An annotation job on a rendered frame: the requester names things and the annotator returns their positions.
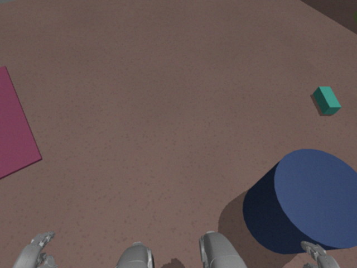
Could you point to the left robot hand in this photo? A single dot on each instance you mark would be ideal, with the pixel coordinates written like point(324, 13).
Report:
point(31, 256)

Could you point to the right robot hand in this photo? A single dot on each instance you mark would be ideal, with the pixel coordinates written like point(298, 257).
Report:
point(319, 255)

